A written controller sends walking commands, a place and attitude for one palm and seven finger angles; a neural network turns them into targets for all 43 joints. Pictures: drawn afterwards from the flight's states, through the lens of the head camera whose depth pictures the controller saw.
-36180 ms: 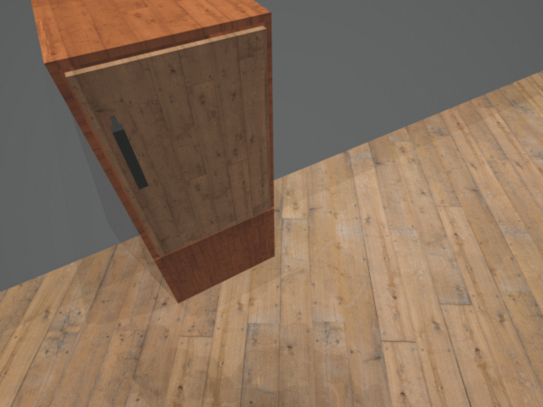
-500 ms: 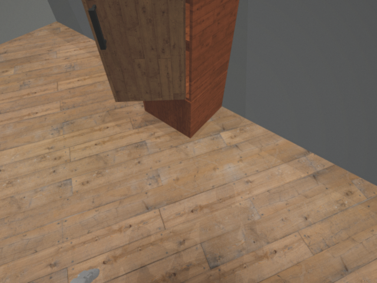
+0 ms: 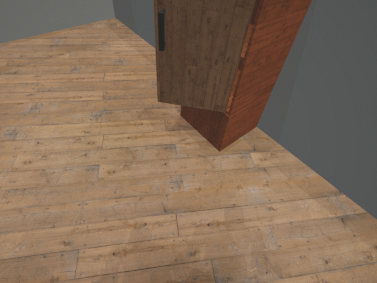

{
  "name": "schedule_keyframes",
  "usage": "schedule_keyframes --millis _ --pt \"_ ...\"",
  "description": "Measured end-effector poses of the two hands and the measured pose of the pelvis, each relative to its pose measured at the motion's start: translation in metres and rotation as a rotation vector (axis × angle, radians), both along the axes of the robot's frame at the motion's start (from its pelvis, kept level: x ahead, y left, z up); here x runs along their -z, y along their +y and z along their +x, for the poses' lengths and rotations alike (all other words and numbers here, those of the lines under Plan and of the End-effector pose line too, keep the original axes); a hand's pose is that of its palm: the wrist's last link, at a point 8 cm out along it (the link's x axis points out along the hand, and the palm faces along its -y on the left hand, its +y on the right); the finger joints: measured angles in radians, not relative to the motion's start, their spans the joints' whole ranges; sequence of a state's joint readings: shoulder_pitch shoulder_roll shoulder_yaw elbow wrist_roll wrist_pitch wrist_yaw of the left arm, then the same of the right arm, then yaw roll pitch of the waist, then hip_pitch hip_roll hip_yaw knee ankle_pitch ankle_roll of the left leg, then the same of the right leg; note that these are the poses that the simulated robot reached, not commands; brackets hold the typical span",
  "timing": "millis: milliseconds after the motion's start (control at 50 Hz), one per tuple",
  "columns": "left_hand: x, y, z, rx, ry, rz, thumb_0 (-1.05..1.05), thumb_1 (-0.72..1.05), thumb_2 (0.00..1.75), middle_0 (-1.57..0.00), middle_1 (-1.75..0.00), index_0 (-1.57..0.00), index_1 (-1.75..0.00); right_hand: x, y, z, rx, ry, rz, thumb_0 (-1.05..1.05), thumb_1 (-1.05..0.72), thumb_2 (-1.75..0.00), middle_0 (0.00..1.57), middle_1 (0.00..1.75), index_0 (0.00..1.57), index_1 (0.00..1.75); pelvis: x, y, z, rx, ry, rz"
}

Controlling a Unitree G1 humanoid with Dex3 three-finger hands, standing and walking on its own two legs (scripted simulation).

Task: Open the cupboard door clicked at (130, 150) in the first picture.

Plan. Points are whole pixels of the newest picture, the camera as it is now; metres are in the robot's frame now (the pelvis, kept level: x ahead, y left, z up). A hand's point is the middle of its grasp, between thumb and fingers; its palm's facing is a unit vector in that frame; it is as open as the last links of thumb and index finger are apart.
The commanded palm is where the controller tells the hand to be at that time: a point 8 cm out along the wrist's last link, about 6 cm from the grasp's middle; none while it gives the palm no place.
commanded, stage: take the last steps up to it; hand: left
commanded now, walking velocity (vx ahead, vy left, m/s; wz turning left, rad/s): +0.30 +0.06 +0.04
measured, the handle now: (162, 30) +1.03 +0.21 +0.03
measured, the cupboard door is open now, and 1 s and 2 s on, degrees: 42 42 42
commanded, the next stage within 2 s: come to a stop and stand still in 1.16 s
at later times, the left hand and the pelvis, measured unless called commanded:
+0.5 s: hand (141, 226) +0.27 +0.15 -0.16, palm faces +0.00 -0.98 -0.18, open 7.4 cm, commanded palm none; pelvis +0.15 -0.02 -0.01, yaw +1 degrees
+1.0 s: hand (119, 231) +0.26 +0.20 -0.18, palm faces +0.12 -0.98 -0.15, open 7.4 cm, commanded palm none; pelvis +0.32 +0.04 +0.00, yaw +1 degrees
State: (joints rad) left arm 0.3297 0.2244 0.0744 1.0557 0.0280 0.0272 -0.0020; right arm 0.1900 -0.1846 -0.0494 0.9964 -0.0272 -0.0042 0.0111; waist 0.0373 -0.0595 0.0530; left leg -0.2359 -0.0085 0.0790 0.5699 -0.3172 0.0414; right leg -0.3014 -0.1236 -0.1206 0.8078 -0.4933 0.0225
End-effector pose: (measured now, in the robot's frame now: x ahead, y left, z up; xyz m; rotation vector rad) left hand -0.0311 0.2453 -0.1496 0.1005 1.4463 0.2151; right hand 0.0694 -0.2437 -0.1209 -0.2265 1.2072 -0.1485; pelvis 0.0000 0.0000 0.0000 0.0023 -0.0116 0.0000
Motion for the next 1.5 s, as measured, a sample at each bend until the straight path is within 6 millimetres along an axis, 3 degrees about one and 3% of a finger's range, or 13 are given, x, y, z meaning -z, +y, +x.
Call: schedule_keyframes --millis 60,160,320,440,520,680,840,920,1040,1180,1280,1360,1500 --pt "-0.006 0.008 0.015 0.011 0.002 -0.007 0.01 0.91 0.90 -0.20 -0.30 -0.20 -0.29 -0.004 0.015 -0.006 0.014 0.014 0.005 0.00 -0.90 -0.89 0.20 0.30 0.20 0.30 -0.007 0.008 0.011 -0.003 -0.003 -0.007" --pt "-0.017 0.011 0.069 0.035 -0.094 -0.013 0.01 0.91 0.90 -0.20 -0.30 -0.20 -0.29 -0.003 0.036 -0.031 0.048 0.116 0.045 0.00 -0.90 -0.89 0.20 0.30 0.20 0.30 -0.016 0.015 0.035 -0.009 -0.007 -0.007" --pt "-0.023 -0.010 0.183 0.119 -0.219 -0.019 0.01 0.91 0.90 -0.20 -0.30 -0.19 -0.29 0.010 0.052 -0.065 0.150 0.302 0.116 0.01 -0.90 -0.89 0.20 0.30 0.20 0.30 -0.011 0.009 0.082 0.005 -0.005 0.019" --pt "-0.019 -0.041 0.277 0.183 -0.330 -0.010 0.01 0.91 0.90 -0.20 -0.30 -0.20 -0.29 0.025 0.042 -0.064 0.207 0.435 0.151 0.01 -0.90 -0.89 0.20 0.30 0.20 0.30 0.007 -0.012 0.132 0.005 0.002 0.024" --pt "-0.022 -0.052 0.293 0.141 -0.359 -0.006 0.00 0.91 0.90 -0.20 -0.30 -0.20 -0.29 0.026 0.021 -0.020 0.183 0.433 0.137 0.01 -0.90 -0.89 0.20 0.30 0.20 0.30 0.004 -0.021 0.155 -0.017 -0.012 0.010" --pt "-0.031 -0.032 0.273 0.032 -0.225 0.044 -0.03 0.96 0.90 -0.20 -0.30 -0.20 -0.30 0.011 -0.004 0.146 0.068 0.160 0.090 0.01 -0.91 -0.90 0.20 0.30 0.20 0.30 -0.015 -0.023 0.205 -0.041 0.012 0.003" --pt "-0.015 -0.020 0.240 -0.057 0.000 -0.031 -0.01 0.93 0.90 -0.20 -0.30 -0.20 -0.30 -0.003 0.021 0.302 -0.063 -0.053 0.057 0.01 -0.92 -0.90 0.20 0.30 0.20 0.30 -0.011 0.007 0.266 -0.042 0.005 -0.006" --pt "0.002 -0.007 0.242 -0.078 0.096 -0.067 0.00 0.91 0.90 -0.20 -0.30 -0.20 -0.30 0.001 0.043 0.355 -0.094 -0.138 0.030 0.00 -0.91 -0.90 0.20 0.30 0.20 0.30 0.004 0.029 0.298 -0.031 -0.005 -0.009" --pt "-0.005 0.015 0.317 -0.024 0.024 -0.049 0.01 0.91 0.90 -0.20 -0.30 -0.20 -0.29 0.001 0.062 0.352 -0.033 -0.071 0.042 0.00 -0.91 -0.89 0.20 0.30 0.20 0.30 -0.005 0.042 0.331 -0.010 -0.005 0.004" --pt "-0.023 0.028 0.434 0.062 -0.148 0.010 0.01 0.93 0.90 -0.20 -0.30 -0.20 -0.29 0.009 0.049 0.320 0.058 0.097 0.045 -0.01 -0.94 -0.89 0.20 0.30 0.20 0.30 -0.012 0.040 0.373 0.004 0.005 0.018" --pt "-0.024 0.023 0.500 0.120 -0.231 0.056 0.01 0.93 0.90 -0.20 -0.30 -0.20 -0.29 0.029 0.043 0.303 0.114 0.228 0.091 0.00 -0.92 -0.89 0.20 0.30 0.20 0.30 0.000 0.025 0.408 0.011 0.004 0.039" --pt "-0.025 0.011 0.523 0.123 -0.235 0.054 0.00 0.92 0.90 -0.20 -0.30 -0.20 -0.29 0.030 0.042 0.315 0.125 0.292 0.101 0.01 -0.91 -0.89 0.20 0.30 0.20 0.30 -0.002 0.022 0.428 -0.005 -0.001 0.011" --pt "-0.018 0.015 0.536 0.089 -0.176 0.033 0.00 0.94 0.90 -0.20 -0.30 -0.20 -0.30 0.019 0.051 0.374 0.109 0.226 0.079 0.01 -0.91 -0.89 0.20 0.30 0.20 0.30 -0.008 0.029 0.449 -0.005 0.001 0.011"
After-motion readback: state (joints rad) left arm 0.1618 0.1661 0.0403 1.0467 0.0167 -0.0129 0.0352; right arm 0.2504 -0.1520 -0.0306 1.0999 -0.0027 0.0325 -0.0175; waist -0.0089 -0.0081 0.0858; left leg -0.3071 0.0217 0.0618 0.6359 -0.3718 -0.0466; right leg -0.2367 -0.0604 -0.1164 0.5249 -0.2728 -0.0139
